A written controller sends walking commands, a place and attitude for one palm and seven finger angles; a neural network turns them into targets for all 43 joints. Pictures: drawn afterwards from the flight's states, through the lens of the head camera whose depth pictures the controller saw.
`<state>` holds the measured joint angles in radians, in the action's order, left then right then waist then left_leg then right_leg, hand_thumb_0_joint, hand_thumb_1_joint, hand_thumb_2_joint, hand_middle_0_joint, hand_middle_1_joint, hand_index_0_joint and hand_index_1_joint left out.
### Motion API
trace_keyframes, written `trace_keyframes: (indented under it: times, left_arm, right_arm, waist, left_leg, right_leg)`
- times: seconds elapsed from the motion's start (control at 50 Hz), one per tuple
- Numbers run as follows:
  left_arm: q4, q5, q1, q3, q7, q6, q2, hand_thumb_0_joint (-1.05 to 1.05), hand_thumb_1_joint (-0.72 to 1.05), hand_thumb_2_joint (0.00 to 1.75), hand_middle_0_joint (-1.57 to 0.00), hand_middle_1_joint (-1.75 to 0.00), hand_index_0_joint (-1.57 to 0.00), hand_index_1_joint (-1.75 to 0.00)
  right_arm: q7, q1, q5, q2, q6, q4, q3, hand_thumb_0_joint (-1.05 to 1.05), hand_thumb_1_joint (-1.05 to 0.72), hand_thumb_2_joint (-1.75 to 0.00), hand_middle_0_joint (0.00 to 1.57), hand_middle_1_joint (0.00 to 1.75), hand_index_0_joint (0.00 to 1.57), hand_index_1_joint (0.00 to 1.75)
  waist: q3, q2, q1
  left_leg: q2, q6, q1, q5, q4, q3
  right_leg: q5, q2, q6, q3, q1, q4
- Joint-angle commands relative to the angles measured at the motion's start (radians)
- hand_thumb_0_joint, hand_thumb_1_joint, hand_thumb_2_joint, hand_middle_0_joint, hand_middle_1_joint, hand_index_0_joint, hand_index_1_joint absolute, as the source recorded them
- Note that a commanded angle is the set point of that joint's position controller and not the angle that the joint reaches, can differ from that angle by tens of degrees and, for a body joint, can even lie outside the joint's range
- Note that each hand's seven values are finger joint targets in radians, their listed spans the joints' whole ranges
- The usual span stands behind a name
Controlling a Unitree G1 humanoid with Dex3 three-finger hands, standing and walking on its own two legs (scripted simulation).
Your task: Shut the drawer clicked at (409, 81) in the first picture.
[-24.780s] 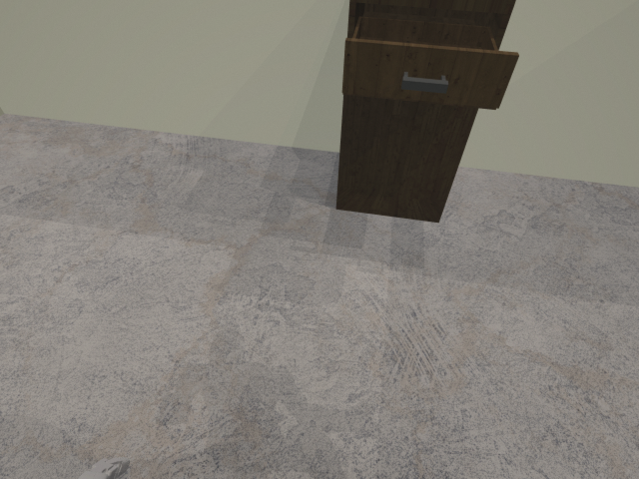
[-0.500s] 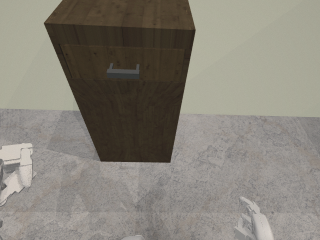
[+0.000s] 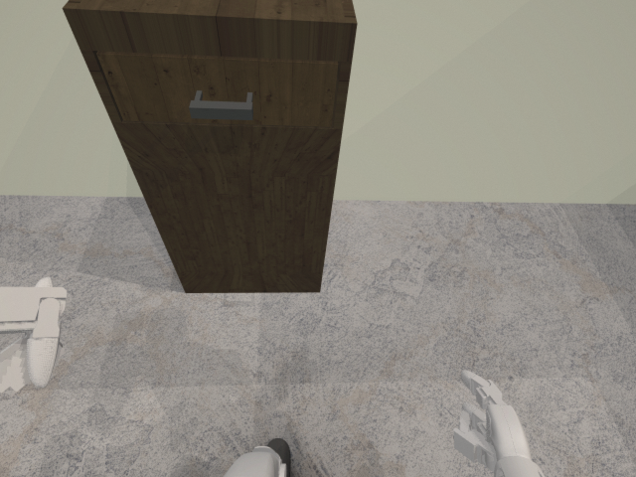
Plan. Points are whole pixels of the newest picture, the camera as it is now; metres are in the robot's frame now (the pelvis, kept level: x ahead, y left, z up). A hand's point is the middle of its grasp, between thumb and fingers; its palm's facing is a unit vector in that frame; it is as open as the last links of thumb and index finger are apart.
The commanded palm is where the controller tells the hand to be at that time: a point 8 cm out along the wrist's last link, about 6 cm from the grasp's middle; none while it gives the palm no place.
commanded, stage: step back with the hand held close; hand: left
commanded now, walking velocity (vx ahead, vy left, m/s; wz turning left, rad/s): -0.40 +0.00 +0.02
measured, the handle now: (223, 103) +0.73 +0.22 +0.03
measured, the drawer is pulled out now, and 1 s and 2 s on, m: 0.00 0.00 0.00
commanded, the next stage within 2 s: stop stepping back and stand still in 0.14 s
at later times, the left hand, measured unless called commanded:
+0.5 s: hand out of the picture +0.06 +0.24 +0.19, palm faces +0.32 -0.78 -0.54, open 3.2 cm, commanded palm +0.01 +0.28 +0.19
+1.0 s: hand out of the picture +0.03 +0.25 +0.18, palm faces +0.39 -0.76 -0.51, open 3.2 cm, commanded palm -0.02 +0.29 +0.19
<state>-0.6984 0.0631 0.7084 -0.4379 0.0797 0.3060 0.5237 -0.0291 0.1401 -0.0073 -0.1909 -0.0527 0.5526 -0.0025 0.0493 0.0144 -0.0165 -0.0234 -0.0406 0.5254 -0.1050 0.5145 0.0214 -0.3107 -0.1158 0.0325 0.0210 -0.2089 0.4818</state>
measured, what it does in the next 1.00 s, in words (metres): walks backwards: left foot, then right foot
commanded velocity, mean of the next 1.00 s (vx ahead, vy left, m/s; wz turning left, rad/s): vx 0.06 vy -0.01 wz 0.00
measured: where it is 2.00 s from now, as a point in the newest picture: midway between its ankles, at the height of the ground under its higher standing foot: outside the picture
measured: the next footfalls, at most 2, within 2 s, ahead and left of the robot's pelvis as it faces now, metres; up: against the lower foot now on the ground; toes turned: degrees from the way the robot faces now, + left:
left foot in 0.16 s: +0.05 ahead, +0.11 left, +0.00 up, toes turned +0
right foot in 0.44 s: -0.07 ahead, -0.06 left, +0.00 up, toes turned +3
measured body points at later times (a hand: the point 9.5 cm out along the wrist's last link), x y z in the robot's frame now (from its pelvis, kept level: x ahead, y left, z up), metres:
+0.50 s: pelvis -0.12 +0.00 +0.01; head -0.12 +0.01 +0.46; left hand +0.03 +0.28 +0.22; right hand +0.04 -0.21 -0.08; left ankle -0.02 +0.11 -0.71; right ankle -0.16 -0.09 -0.73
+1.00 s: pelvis -0.14 +0.01 +0.00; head -0.15 +0.00 +0.45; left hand +0.01 +0.29 +0.21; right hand +0.01 -0.21 -0.09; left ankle -0.15 +0.13 -0.69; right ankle -0.12 -0.07 -0.73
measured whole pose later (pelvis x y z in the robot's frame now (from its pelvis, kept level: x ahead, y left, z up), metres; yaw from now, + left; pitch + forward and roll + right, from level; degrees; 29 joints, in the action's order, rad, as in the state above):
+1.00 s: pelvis -0.14 +0.01 +0.00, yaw +1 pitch -2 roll +0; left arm -0.56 0.02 0.63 -0.39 0.14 0.25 0.42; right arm -0.04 0.24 -0.01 -0.18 -0.11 0.64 0.00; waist 0.01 0.02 -0.01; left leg -0.03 -0.01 0.37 -0.43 0.90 0.02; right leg -0.27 -0.02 0.06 -0.09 -0.27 0.57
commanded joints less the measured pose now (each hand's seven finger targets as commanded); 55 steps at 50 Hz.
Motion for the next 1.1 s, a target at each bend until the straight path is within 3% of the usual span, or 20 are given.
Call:
trace_keyframes:
  times: [0.0, 0.1, 0.14, 0.18, 0.2, 0.26, 0.36, 0.4, 0.44, 0.46, 0.66, 0.72, 0.74, 0.84, 0.86, 0.9, 0.92, 1.0, 1.02, 1.08]
  left_arm:
    - [-0.039, 0.022, -0.036, -0.134, 0.053, 0.017, 0.086, 0.0, 0.9, 0.9, -1.4, -1.6, -1.4, -1.6]
    - [0.001, -0.015, -0.218, 0.017, 0.053, -0.006, 0.017, 0.0, 0.9, 0.9, -1.4, -1.6, -1.4, -1.6]
    - [-0.061, -0.029, -0.245, 0.01, 0.054, 0.013, 0.044, 0.0, 0.9, 0.9, -1.4, -1.6, -1.4, -1.6]
    - [-0.082, -0.023, -0.186, -0.013, 0.054, 0.032, 0.059, 0.0, 0.9, 0.9, -1.4, -1.6, -1.4, -1.6]
    - [-0.128, -0.006, -0.128, -0.043, 0.045, 0.023, 0.08, 0.0, 0.9, 0.9, -1.4, -1.6, -1.4, -1.6]
    - [-0.273, -0.005, -0.092, -0.078, 0.053, 0.009, 0.083, 0.0, 0.9, 0.9, -1.4, -1.6, -1.4, -1.6]
    - [-0.162, -0.002, 0.068, -0.12, 0.076, -0.05, 0.057, 0.0, 0.9, 0.9, -1.4, -1.6, -1.4, -1.6]
    - [-0.073, -0.01, 0.06, -0.106, 0.074, -0.066, 0.043, 0.0, 0.9, 0.9, -1.4, -1.6, -1.4, -1.6]
    - [-0.032, 0.007, -0.042, -0.106, 0.072, -0.07, 0.072, 0.0, 0.9, 0.9, -1.4, -1.6, -1.4, -1.6]
    - [-0.057, 0.01, -0.133, -0.109, 0.077, -0.066, 0.088, 0.0, 0.9, 0.9, -1.4, -1.6, -1.4, -1.6]
    - [-0.086, -0.05, -0.255, 0.014, 0.097, -0.035, 0.018, 0.0, 0.9, 0.9, -1.4, -1.6, -1.4, -1.6]
    - [-0.249, -0.051, -0.22, -0.032, 0.103, -0.004, 0.053, 0.0, 0.9, 0.9, -1.4, -1.6, -1.4, -1.6]
    - [-0.217, -0.048, -0.193, -0.057, 0.099, 0.002, 0.065, 0.0, 0.9, 0.9, -1.4, -1.6, -1.4, -1.6]
    - [-0.056, -0.036, -0.057, -0.088, 0.092, -0.029, 0.028, 0.0, 0.9, 0.9, -1.4, -1.6, -1.4, -1.6]
    - [-0.019, -0.035, -0.033, -0.08, 0.087, -0.032, 0.016, 0.0, 0.9, 0.9, -1.4, -1.6, -1.4, -1.6]
    - [0.053, -0.028, -0.003, -0.072, 0.081, -0.044, 0.012, 0.0, 0.9, 0.9, -1.4, -1.6, -1.4, -1.6]
    - [0.036, -0.022, -0.076, -0.08, 0.083, -0.037, 0.033, 0.0, 0.9, 0.9, -1.4, -1.6, -1.4, -1.6]
    - [0.012, -0.032, -0.148, -0.043, 0.067, -0.022, 0.014, 0.0, 0.9, 0.9, -1.4, -1.6, -1.4, -1.6]
    - [0.742, -0.134, -0.302, 0.263, -0.038, -0.215, -0.168, 0.0, 0.9, 0.9, -1.4, -1.6, -1.4, -1.6]
    - [0.818, -0.101, -0.293, 0.31, -0.065, -0.304, -0.212, 0.0, 0.9, 0.9, -1.28, -1.47, -1.28, -1.47]
  right_arm:
    - [-0.022, -0.081, 0.001, -0.127, -0.027, -0.107, 0.083, 0.0, -0.9, -0.9, 0.2, 0.3, 0.2, 0.3]
    - [-0.063, -0.086, 0.005, -0.131, -0.022, -0.093, 0.038, 0.0, -0.9, -0.9, 0.2, 0.3, 0.2, 0.3]
    - [-0.06, -0.03, 0.006, -0.167, -0.041, -0.089, 0.063, 0.0, -0.9, -0.9, 0.2, 0.3, 0.2, 0.3]
    - [-0.031, 0.028, 0.01, -0.151, -0.08, -0.094, 0.077, 0.0, -0.9, -0.9, 0.2, 0.3, 0.2, 0.3]
    - [-0.027, -0.004, 0.026, -0.157, -0.105, -0.11, 0.067, 0.0, -0.9, -0.9, 0.2, 0.3, 0.2, 0.3]
    - [-0.012, 0.011, 0.015, -0.157, -0.131, -0.127, 0.074, 0.0, -0.9, -0.9, 0.2, 0.3, 0.2, 0.3]
    - [-0.013, -0.02, 0.003, -0.126, -0.104, -0.145, 0.051, 0.0, -0.9, -0.9, 0.2, 0.3, 0.2, 0.3]
    - [-0.022, -0.024, 0.01, -0.123, -0.082, -0.13, 0.052, 0.0, -0.9, -0.9, 0.2, 0.3, 0.2, 0.3]
    - [-0.033, -0.013, 0.014, -0.13, -0.057, -0.091, 0.061, 0.0, -0.9, -0.9, 0.2, 0.3, 0.2, 0.3]
    - [-0.033, -0.008, 0.027, -0.147, -0.055, -0.065, 0.06, 0.0, -0.9, -0.9, 0.2, 0.3, 0.2, 0.3]
    - [-0.077, 0.001, 0.015, -0.135, -0.147, -0.059, 0.048, 0.0, -0.9, -0.9, 0.2, 0.3, 0.2, 0.3]
    - [-0.063, 0.023, 0.012, -0.158, -0.162, -0.093, 0.052, 0.0, -0.9, -0.9, 0.2, 0.3, 0.2, 0.3]
    - [-0.052, 0.033, 0.015, -0.141, -0.168, -0.075, 0.053, 0.0, -0.9, -0.9, 0.2, 0.3, 0.2, 0.3]
    - [-0.03, 0.028, 0.002, -0.134, -0.154, -0.065, 0.051, 0.0, -0.9, -0.9, 0.2, 0.3, 0.2, 0.3]
    - [-0.028, 0.025, -0.001, -0.137, -0.141, -0.07, 0.055, 0.0, -0.9, -0.9, 0.2, 0.3, 0.2, 0.3]
    - [-0.023, 0.02, -0.006, -0.126, -0.108, -0.091, 0.069, 0.0, -0.9, -0.9, 0.2, 0.3, 0.2, 0.3]
    - [-0.021, -0.001, -0.005, -0.133, -0.101, -0.09, 0.071, 0.0, -0.9, -0.9, 0.2, 0.3, 0.2, 0.3]
    - [-0.026, -0.01, 0.002, -0.122, -0.09, -0.068, 0.047, 0.0, -0.9, -0.9, 0.2, 0.3, 0.2, 0.3]
    - [0.074, 0.017, 0.013, -0.177, -0.074, 0.155, 0.071, 0.0, -0.9, -0.9, 0.2, 0.3, 0.2, 0.3]
    - [0.06, 0.13, 0.017, -0.069, 0.025, 0.12, 0.038, 0.0, -0.9, -0.9, 0.2, 0.3, 0.2, 0.3]
  waist:
    - [-0.072, -0.13, 0.013]
    - [0.034, 0.013, -0.022]
    - [-0.118, 0.152, 0.009]
    - [-0.25, 0.109, 0.02]
    - [-0.319, 0.216, 0.045]
    - [-0.306, 0.156, 0.032]
    - [-0.179, 0.221, 0.018]
    - [-0.115, 0.123, 0.011]
    - [-0.032, -0.25, 0.006]
    - [-0.007, -0.231, 0.001]
    - [-0.041, -0.094, 0.009]
    - [-0.128, 0.316, 0.008]
    - [-0.1, 0.272, 0.007]
    - [-0.06, 0.165, 0.021]
    - [-0.063, 0.092, 0.023]
    - [-0.043, -0.265, 0.016]
    - [-0.029, -0.254, 0.02]
    - [-0.018, -0.161, -0.01]
    - [-0.014, -0.119, -0.041]
    - [-0.043, -0.111, -0.042]
  left_leg:
    - [0.041, 0.056, -0.178, -0.315, 0.535, -0.098]
    - [0.015, 0.04, -0.199, 0.009, -0.115, -0.035]
    - [-0.18, -0.041, -0.363, 0.592, -0.153, -0.196]
    - [-0.25, -0.104, -0.544, 0.75, -0.105, -0.247]
    - [-0.282, -0.116, -0.481, 0.669, -0.154, -0.309]
    - [-0.277, -0.128, -0.344, 0.163, -0.237, -0.283]
    - [-0.129, -0.012, -0.036, -0.596, -0.37, -0.155]
    - [-0.02, 0.046, -0.02, -0.552, -0.209, -0.047]
    - [0.052, 0.062, -0.126, -0.304, 0.394, -0.019]
    - [0.031, 0.055, -0.042, -0.224, 0.529, -0.028]
    - [0.008, -0.021, -0.322, -0.246, -0.092, 0.06]
    - [-0.257, -0.134, -0.553, 0.041, -0.189, -0.331]
    - [-0.274, -0.153, -0.509, 0.077, -0.222, -0.352]
    - [-0.193, -0.072, -0.186, -0.083, -0.1, -0.101]
    - [-0.143, -0.048, -0.105, -0.196, -0.029, -0.047]
    - [0.026, 0.014, 0.05, -0.405, 0.347, 0.048]
    - [0.02, 0.023, 0.082, -0.407, 0.499, 0.004]
    - [-0.039, 0.028, -0.068, -0.277, 0.388, -0.009]
    - [-0.098, 0.033, 0.022, -0.37, 0.406, 0.007]
    - [0.003, 0.037, -0.248, -0.237, 0.178, 0.045]
  right_leg:
    - [0.128, 0.451, 0.124, 0.325, -0.383, -0.314]
    - [0.579, 0.203, -0.001, 0.049, -0.131, -0.022]
    - [0.234, 0.097, -0.069, 0.036, -0.141, 0.158]
    - [-0.099, 0.075, -0.067, 0.057, -0.263, 0.283]
    - [-0.204, 0.074, -0.056, 0.062, -0.226, 0.377]
    - [-0.163, 0.083, -0.057, 0.052, -0.126, 0.431]
    - [-0.158, 0.033, -0.024, -0.122, 0.186, 0.067]
    - [-0.219, 0.087, 0.015, -0.081, 0.15, -0.139]
    - [-0.469, 0.42, 0.152, 0.372, -0.246, -0.429]
    - [-0.298, 0.478, 0.177, 0.347, -0.238, -0.417]
    - [-0.209, 0.292, 0.07, 0.104, -0.099, -0.148]
    - [-0.133, 0.111, -0.038, -0.076, -0.301, 0.31]
    - [-0.223, 0.097, -0.048, -0.062, -0.321, 0.369]
    - [-0.047, 0.115, -0.032, -0.098, 0.034, 0.055]
    - [-0.003, 0.119, -0.029, -0.069, 0.125, -0.02]
    - [-0.212, 0.374, 0.061, 0.409, 0.08, -0.286]
    - [-0.228, 0.455, 0.103, 0.496, 0.051, -0.326]
    - [-0.084, 0.375, 0.118, 0.228, -0.092, -0.252]
    - [0.404, 0.432, 0.119, -0.029, -0.108, -0.029]
    - [0.108, 0.308, 0.072, -0.024, -0.254, -0.008]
